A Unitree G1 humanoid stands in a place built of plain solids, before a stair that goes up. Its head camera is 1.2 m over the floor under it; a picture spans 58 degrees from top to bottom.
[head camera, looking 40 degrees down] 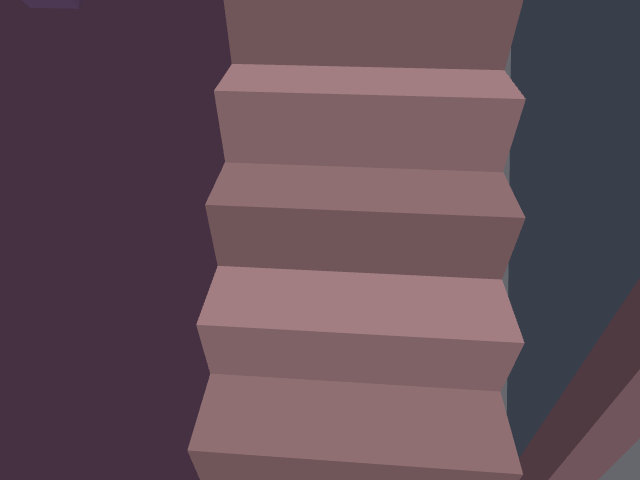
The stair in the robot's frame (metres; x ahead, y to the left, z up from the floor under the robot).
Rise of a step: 0.20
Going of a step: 0.20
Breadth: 0.75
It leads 4 degrees to the right of straight ahead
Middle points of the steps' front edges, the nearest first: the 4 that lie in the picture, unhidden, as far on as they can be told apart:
0.42 -0.07 0.20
0.62 -0.08 0.40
0.82 -0.10 0.60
1.02 -0.11 0.80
